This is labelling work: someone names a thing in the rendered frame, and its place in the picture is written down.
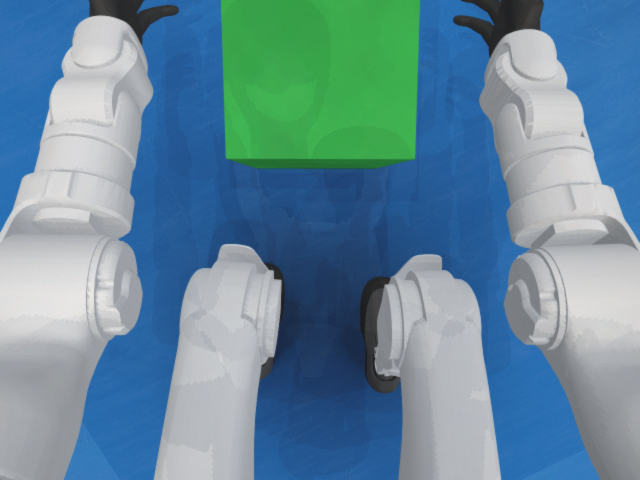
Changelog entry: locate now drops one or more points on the left robot shin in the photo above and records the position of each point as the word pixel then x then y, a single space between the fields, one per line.
pixel 196 286

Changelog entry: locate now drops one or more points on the robot left forearm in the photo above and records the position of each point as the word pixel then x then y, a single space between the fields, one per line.
pixel 88 150

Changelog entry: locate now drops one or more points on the robot right forearm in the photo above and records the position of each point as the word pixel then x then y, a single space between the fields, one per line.
pixel 547 161

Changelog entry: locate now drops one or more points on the left robot hand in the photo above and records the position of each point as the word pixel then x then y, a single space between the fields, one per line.
pixel 126 10

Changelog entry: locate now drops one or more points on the right robot upper arm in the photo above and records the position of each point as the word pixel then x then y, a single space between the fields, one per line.
pixel 581 306

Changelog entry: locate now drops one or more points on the left robot upper arm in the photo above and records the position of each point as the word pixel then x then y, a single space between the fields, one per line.
pixel 62 298

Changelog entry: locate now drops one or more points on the robot right thigh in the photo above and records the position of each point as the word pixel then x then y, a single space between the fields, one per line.
pixel 447 426

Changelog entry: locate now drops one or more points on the carton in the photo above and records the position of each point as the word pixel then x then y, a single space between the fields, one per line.
pixel 320 84

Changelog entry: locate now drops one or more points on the right robot hand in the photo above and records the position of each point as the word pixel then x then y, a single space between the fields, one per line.
pixel 508 16

